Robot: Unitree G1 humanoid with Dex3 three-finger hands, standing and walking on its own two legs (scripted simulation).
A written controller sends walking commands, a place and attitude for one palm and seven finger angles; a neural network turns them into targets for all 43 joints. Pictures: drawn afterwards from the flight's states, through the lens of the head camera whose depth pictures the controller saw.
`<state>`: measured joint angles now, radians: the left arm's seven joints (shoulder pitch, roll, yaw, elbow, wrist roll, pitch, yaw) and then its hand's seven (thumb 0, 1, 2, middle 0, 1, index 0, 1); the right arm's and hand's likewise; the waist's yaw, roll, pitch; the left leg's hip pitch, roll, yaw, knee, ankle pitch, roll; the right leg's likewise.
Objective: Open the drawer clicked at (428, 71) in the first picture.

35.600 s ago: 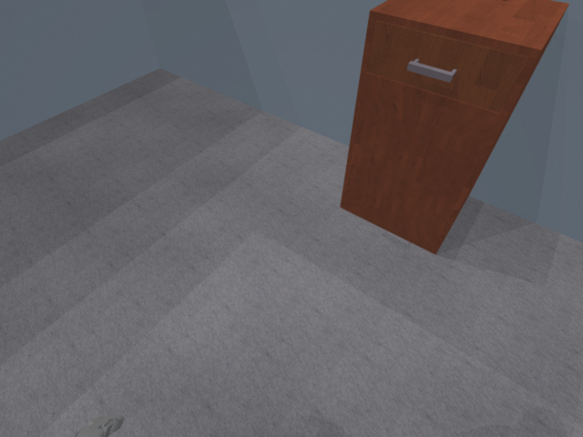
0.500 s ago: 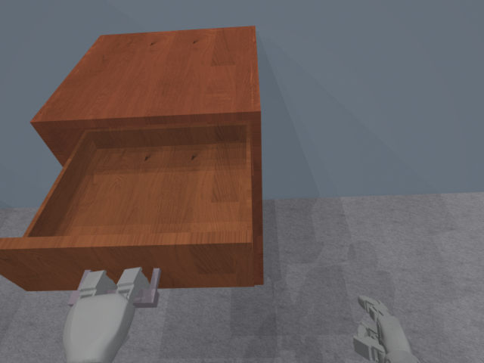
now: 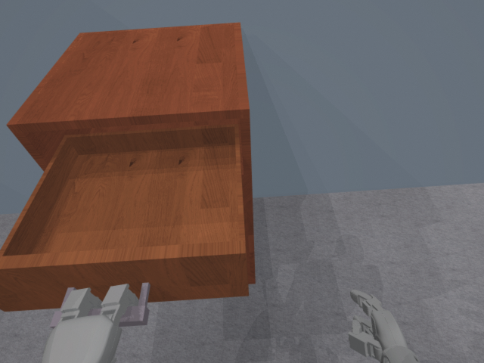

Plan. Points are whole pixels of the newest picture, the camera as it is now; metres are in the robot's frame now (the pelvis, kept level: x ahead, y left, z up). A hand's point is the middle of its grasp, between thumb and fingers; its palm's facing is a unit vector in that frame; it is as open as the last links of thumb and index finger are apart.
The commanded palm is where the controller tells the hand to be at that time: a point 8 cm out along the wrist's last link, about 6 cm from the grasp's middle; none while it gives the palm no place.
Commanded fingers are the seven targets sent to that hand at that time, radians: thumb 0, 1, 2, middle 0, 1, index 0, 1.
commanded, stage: open the thumb to release the handle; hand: left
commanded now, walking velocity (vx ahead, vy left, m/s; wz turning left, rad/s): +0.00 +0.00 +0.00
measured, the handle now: (104, 304) +0.19 +0.24 +0.03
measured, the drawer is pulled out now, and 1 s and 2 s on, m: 0.30 0.29 0.29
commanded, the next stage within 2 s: lift the hand off the handle in 0.48 s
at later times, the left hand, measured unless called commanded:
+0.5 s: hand (102, 343) +0.15 +0.23 +0.01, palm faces +0.02 -0.12 -0.99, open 12.4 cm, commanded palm +0.11 +0.22 +0.06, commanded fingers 0.00 -0.50 0.30 -0.30 -1.20 -0.30 -1.20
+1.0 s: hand (106, 335) +0.16 +0.22 +0.01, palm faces +0.03 -0.12 -0.99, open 13.6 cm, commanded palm +0.13 +0.21 +0.08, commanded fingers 0.00 -0.50 0.30 -0.30 -1.20 -0.30 -1.20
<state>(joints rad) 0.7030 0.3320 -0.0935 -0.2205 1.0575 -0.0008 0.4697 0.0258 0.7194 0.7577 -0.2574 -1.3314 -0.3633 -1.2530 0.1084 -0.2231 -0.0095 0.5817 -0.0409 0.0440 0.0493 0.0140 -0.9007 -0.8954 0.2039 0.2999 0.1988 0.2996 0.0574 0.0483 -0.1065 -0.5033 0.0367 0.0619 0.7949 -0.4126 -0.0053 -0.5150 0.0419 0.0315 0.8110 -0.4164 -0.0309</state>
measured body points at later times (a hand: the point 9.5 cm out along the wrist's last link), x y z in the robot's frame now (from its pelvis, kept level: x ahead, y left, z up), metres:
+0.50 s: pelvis -0.01 +0.00 +0.00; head +0.01 -0.03 +0.45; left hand +0.14 +0.23 +0.06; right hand +0.22 -0.19 -0.09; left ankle -0.01 +0.12 -0.71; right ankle -0.01 -0.10 -0.71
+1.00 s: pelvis -0.02 +0.00 +0.00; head +0.00 -0.03 +0.45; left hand +0.15 +0.23 +0.07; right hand +0.20 -0.19 -0.10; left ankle -0.01 +0.12 -0.71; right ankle -0.01 -0.10 -0.71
